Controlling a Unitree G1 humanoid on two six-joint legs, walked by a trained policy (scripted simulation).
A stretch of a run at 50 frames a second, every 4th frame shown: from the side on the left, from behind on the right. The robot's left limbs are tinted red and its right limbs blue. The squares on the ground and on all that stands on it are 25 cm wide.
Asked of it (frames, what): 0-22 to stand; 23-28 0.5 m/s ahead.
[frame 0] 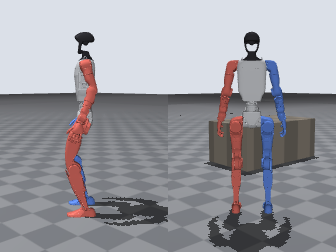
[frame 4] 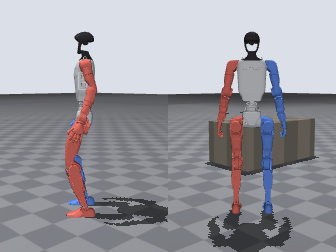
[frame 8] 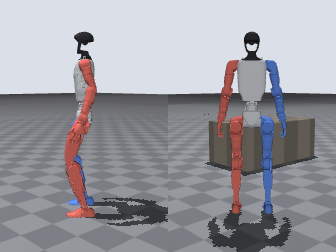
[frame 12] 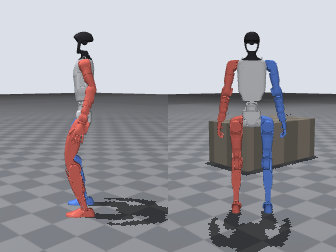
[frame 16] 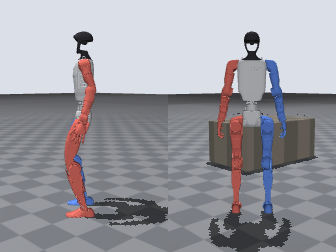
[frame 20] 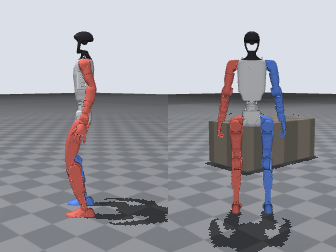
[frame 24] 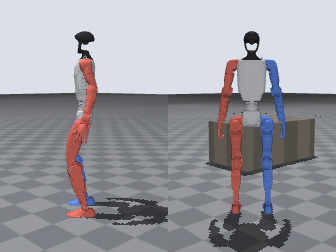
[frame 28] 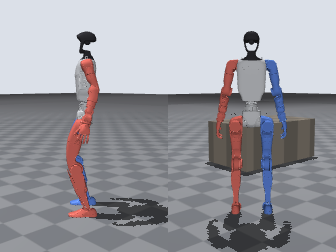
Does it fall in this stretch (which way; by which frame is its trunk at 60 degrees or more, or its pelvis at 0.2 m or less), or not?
no
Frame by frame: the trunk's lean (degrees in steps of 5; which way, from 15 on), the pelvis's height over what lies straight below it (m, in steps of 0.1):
0: 0, 0.8
4: 0, 0.8
8: 0, 0.8
12: 0, 0.8
16: 0, 0.8
20: 0, 0.8
24: 0, 0.8
28: 0, 0.8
